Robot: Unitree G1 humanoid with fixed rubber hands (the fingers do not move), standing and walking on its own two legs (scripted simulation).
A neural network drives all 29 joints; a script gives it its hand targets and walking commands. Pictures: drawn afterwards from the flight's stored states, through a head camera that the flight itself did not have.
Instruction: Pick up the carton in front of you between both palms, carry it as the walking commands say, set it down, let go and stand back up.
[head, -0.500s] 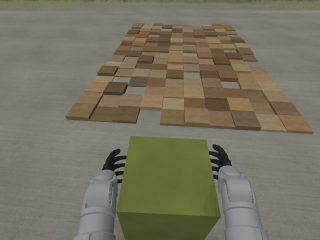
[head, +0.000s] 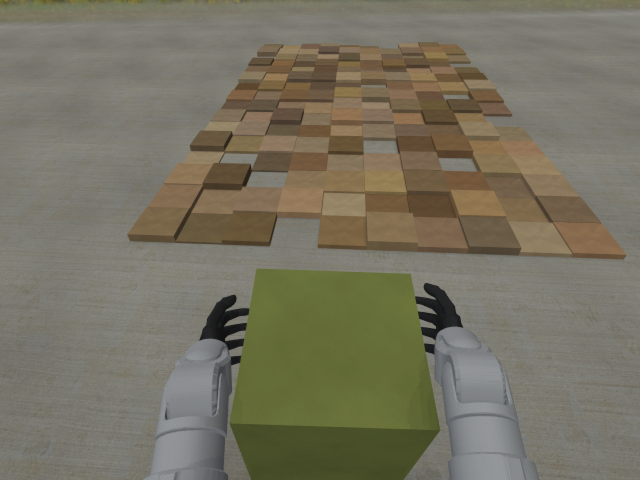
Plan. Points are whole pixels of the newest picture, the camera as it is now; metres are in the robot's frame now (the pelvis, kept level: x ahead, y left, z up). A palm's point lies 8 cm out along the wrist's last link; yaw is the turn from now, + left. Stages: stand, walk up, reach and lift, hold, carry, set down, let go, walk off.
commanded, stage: carry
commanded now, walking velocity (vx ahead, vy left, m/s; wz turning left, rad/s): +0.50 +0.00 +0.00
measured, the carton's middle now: (329, 382) +0.29 +0.01 -0.03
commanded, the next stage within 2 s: none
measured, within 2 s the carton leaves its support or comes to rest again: neither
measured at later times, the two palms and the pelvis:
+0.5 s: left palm (228, 252) +0.45 +0.17 +0.07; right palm (417, 242) +0.46 -0.13 +0.08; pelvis +0.19 +0.02 -0.02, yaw -1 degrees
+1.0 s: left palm (277, 163) +0.77 +0.12 +0.05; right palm (411, 161) +0.77 -0.18 +0.05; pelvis +0.50 -0.03 -0.02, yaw +0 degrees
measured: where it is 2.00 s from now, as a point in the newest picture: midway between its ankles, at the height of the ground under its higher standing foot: (332, 294)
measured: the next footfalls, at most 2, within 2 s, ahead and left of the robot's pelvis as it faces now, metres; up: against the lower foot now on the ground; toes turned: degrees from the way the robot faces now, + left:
left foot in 0.46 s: +0.30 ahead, +0.11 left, +0.00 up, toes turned +11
right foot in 0.92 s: +0.62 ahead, -0.11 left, +0.00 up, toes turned -14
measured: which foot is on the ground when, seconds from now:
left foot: down 0.00-0.08, up 0.10-0.44, down 0.46-0.92, up 0.94-1.00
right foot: down 0.00-0.46, up 0.48-0.90, down 0.92-1.00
